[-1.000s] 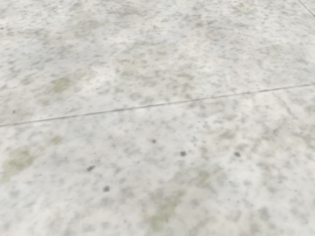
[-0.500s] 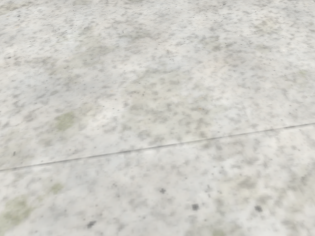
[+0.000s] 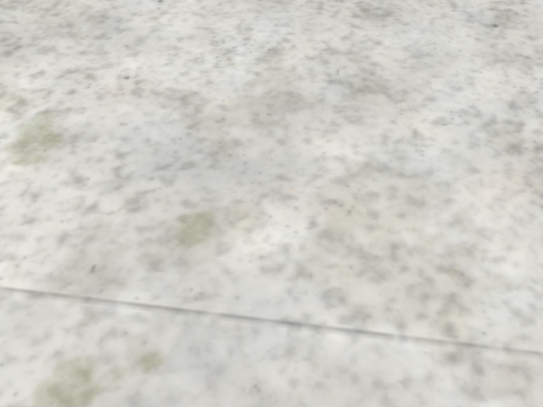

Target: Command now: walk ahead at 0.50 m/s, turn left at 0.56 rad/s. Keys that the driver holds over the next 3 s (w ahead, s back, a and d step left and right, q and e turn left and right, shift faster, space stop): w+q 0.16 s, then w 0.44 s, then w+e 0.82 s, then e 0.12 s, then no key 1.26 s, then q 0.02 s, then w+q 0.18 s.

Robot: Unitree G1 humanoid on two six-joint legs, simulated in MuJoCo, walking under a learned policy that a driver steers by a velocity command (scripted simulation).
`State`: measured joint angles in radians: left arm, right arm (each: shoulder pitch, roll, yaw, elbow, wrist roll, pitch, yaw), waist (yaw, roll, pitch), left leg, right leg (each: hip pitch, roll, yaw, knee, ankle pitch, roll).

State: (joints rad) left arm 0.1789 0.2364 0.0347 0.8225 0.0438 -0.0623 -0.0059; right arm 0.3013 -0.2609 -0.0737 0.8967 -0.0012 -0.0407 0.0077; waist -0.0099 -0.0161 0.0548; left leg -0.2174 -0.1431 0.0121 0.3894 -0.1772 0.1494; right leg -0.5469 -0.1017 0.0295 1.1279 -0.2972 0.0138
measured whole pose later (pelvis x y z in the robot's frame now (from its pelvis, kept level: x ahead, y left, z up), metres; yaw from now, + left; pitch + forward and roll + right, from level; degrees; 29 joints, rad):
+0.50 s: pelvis +0.29 -0.05 +0.00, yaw +11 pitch +0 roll +0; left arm 0.23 0.25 0.04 0.83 0.02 -0.07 -0.01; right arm 0.33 -0.27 -0.05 0.87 -0.03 -0.05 0.01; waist -0.02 0.04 0.04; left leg -0.38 -0.05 -0.06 1.12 -0.33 0.08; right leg -0.27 0.05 -0.05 0.43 -0.17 -0.07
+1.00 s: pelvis +0.53 +0.04 +0.00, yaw +2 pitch +1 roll +0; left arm 0.36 0.26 0.06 0.92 0.02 -0.03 -0.02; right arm 0.17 -0.22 -0.03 0.81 -0.03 -0.08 -0.01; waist 0.04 -0.04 0.03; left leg -0.28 0.00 0.11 0.44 -0.18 0.05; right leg -0.39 -0.01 0.01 1.09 -0.35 -0.08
